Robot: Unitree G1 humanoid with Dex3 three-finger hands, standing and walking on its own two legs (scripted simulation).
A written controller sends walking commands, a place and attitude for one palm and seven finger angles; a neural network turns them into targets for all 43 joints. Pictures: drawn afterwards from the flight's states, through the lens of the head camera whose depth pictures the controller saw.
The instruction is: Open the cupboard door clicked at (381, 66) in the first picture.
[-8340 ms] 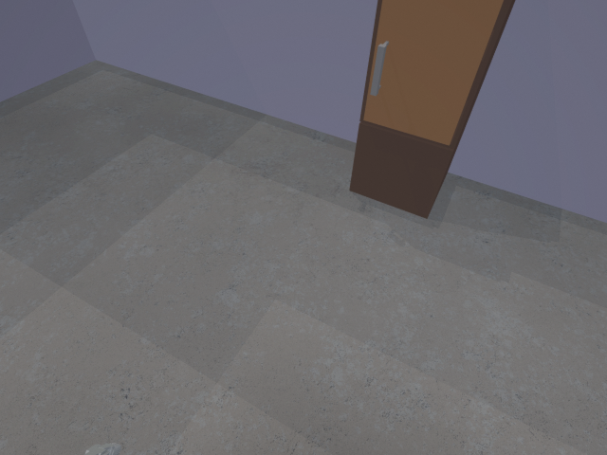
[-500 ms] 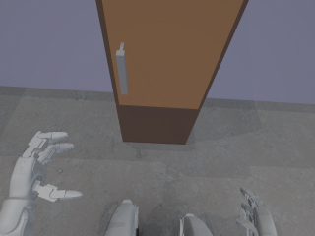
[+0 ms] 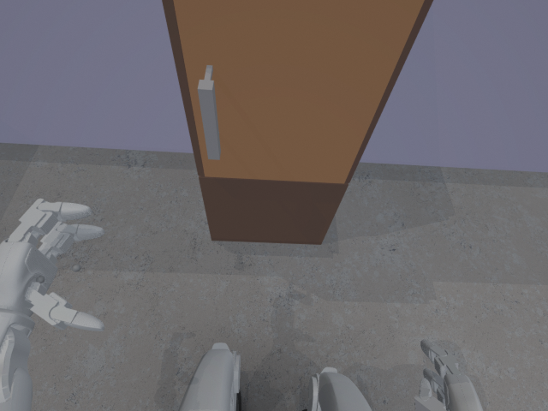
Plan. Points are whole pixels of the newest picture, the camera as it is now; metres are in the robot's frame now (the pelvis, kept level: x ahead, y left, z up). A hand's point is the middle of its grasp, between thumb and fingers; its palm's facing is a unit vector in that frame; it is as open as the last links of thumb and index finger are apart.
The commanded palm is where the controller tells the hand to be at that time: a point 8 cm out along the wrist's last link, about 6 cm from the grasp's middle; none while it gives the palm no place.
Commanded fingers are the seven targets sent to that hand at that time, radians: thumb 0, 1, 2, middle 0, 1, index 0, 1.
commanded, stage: raise the hand with hooked fingers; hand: left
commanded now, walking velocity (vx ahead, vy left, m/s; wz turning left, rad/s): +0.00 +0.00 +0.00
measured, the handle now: (212, 115) +0.61 +0.16 +0.00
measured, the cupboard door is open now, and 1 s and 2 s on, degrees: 0 0 0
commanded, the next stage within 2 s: move the hooked fingers beside the handle in 0.40 s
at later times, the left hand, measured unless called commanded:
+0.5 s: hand (89, 269) +0.28 +0.26 +0.04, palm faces +0.06 -1.00 -0.07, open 14.0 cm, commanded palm +0.27 +0.31 +0.04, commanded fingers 0.00 -0.50 0.30 -0.30 -1.20 -0.30 -1.20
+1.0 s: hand (122, 214) +0.37 +0.25 +0.02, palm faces +0.05 -1.00 -0.04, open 14.0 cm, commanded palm +0.36 +0.30 +0.03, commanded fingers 0.00 -0.50 0.30 -0.30 -1.20 -0.30 -1.20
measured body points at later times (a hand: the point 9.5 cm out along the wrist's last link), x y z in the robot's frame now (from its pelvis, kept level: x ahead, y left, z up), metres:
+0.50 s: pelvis +0.00 -0.01 +0.00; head +0.10 +0.01 +0.44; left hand +0.27 +0.31 +0.04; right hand +0.17 -0.26 -0.08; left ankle +0.07 +0.09 -0.62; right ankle +0.01 -0.13 -0.62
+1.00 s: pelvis +0.00 -0.01 -0.01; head +0.12 +0.02 +0.42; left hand +0.36 +0.31 +0.03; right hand +0.13 -0.28 -0.10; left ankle +0.07 +0.09 -0.62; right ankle +0.01 -0.13 -0.62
